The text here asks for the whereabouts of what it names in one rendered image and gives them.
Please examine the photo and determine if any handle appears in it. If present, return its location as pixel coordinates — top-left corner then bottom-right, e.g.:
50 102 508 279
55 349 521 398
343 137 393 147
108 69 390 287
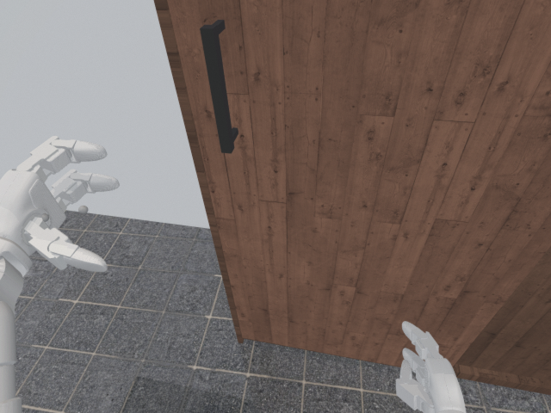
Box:
200 20 238 153

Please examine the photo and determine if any right robot hand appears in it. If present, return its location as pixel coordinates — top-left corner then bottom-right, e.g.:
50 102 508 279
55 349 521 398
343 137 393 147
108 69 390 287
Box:
396 321 467 413

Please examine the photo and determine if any wardrobe door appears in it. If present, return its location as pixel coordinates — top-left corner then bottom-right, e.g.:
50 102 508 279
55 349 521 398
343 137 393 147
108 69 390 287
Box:
167 0 551 367
456 246 551 381

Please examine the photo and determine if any robot left forearm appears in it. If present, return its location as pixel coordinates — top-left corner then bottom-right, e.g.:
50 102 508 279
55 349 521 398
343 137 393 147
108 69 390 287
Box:
0 237 33 413

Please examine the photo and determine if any left robot hand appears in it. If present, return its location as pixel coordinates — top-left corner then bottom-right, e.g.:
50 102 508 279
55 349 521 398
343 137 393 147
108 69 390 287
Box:
0 136 120 272

